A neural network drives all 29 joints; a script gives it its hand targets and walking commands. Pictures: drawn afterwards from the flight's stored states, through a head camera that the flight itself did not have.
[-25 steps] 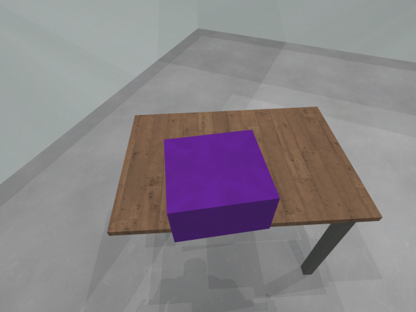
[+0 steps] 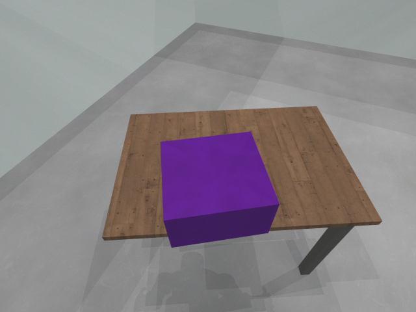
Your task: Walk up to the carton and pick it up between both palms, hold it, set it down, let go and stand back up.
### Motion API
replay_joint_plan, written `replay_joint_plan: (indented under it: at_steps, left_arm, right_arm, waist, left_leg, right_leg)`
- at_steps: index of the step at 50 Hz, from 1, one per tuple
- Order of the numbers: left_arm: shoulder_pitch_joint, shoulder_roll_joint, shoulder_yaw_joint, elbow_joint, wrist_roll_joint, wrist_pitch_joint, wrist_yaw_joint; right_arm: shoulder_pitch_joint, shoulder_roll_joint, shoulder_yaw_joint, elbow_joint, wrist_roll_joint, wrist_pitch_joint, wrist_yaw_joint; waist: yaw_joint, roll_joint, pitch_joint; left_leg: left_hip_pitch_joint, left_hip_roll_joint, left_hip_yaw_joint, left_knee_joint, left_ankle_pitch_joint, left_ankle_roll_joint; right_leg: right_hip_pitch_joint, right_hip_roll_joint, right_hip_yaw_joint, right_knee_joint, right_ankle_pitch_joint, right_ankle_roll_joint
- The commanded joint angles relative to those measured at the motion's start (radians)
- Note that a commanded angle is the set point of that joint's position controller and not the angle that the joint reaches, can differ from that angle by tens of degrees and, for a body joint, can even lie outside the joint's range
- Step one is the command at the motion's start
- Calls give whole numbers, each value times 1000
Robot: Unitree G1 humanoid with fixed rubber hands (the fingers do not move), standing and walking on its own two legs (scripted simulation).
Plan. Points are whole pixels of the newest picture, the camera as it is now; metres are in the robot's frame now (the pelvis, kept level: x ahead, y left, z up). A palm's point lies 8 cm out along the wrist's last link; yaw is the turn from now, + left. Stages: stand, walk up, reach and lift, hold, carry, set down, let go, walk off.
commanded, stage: stand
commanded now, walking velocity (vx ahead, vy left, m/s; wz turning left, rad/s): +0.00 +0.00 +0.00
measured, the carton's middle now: (213, 186) +0.46 +0.01 -0.12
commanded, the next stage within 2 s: none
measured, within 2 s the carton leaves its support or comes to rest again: neither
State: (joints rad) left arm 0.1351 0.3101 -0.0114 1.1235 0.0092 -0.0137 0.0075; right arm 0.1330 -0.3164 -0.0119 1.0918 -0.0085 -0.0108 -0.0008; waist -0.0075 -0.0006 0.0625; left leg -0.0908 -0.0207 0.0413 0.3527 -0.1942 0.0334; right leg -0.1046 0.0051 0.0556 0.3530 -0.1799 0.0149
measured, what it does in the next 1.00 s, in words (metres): stands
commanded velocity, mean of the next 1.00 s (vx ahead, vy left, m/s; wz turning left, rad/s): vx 0.00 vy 0.00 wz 0.00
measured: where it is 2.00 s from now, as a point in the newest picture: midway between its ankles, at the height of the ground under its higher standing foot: outside the picture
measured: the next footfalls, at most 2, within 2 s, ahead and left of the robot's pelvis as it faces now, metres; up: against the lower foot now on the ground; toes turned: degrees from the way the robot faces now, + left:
none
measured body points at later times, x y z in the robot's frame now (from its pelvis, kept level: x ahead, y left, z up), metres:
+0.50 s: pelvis +0.02 +0.00 +0.00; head +0.02 +0.00 +0.45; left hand +0.09 +0.29 -0.14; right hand +0.09 -0.29 -0.13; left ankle +0.00 +0.10 -0.75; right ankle +0.01 -0.13 -0.75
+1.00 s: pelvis +0.02 +0.00 +0.00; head +0.03 +0.01 +0.45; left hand +0.10 +0.29 -0.14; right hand +0.09 -0.29 -0.13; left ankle +0.00 +0.10 -0.75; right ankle +0.01 -0.13 -0.75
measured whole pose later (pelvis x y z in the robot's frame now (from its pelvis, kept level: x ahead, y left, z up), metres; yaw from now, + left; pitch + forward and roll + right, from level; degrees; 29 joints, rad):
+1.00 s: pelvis +0.02 +0.00 +0.00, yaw -1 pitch -3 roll +0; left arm 0.13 0.31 -0.01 1.11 0.01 -0.01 0.02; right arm 0.12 -0.31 -0.02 1.10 -0.01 -0.01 -0.01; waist -0.01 -0.01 0.06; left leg -0.05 -0.02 0.05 0.32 -0.21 0.03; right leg -0.07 0.00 0.07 0.33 -0.20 0.02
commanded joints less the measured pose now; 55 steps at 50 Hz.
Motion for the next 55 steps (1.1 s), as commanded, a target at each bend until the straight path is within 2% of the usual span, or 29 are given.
replay_joint_plan:
  at_steps: [1, 35, 55]
  left_arm:
    - [-28, 221, 40, -58, 0, -19, 11]
    - [-38, 220, 45, -68, -1, -15, 17]
    - [-39, 227, 46, -75, -1, -16, 18]
  right_arm:
    - [-39, -236, -44, -65, 2, -23, -13]
    - [-49, -229, -49, -56, 1, -22, -19]
    - [-49, -229, -49, -54, 1, -22, -18]
  waist:
    - [1, -5, -57]
    - [0, 1, -68]
    - [-1, -5, -67]
  left_leg:
    - [5, 151, -133, -96, 120, 1]
    - [56, 156, -112, -95, 227, -3]
    - [59, 158, -111, -101, 207, -2]
  right_leg:
    - [-15, -112, 91, -67, 142, -31]
    - [5, -115, 86, -60, 221, -32]
    - [6, -115, 86, -65, 214, -34]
